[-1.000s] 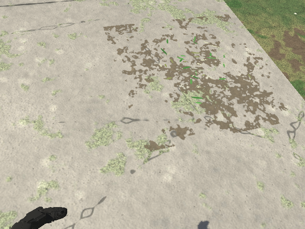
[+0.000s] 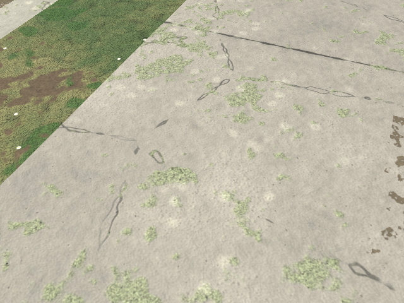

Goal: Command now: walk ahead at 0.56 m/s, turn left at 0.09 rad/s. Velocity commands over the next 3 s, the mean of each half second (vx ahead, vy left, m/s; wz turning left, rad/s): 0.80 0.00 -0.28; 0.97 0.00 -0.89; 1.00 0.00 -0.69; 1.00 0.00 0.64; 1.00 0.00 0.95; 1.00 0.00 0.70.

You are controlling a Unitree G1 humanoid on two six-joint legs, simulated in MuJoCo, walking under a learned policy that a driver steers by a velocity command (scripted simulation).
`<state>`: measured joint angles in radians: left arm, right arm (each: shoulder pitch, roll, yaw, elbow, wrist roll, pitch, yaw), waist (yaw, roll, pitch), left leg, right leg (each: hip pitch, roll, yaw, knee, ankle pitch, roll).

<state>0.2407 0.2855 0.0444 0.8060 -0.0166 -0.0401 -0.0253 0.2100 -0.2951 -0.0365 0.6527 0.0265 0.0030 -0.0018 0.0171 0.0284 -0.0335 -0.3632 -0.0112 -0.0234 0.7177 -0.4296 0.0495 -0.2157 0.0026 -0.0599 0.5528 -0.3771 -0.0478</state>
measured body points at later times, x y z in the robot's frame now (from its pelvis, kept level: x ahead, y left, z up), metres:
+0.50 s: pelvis +0.29 +0.03 +0.00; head +0.31 +0.03 +0.45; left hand +0.35 +0.31 -0.13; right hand +0.39 -0.25 -0.09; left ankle +0.32 +0.14 -0.73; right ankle +0.13 -0.08 -0.62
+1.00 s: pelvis +0.68 -0.13 -0.01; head +0.71 -0.14 +0.44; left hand +0.87 +0.09 -0.14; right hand +0.67 -0.42 -0.10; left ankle +0.74 +0.05 -0.62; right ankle +0.68 -0.13 -0.73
